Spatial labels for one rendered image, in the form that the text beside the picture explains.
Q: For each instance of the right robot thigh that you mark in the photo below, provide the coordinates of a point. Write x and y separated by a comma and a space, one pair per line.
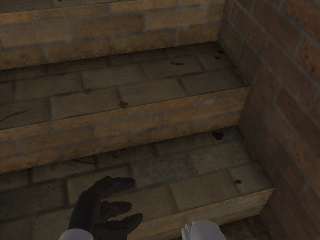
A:
202, 230

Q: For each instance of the left robot forearm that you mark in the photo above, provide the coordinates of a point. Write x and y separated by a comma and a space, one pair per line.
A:
76, 234

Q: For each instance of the left robot hand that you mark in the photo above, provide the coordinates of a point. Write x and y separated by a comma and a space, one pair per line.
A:
90, 213

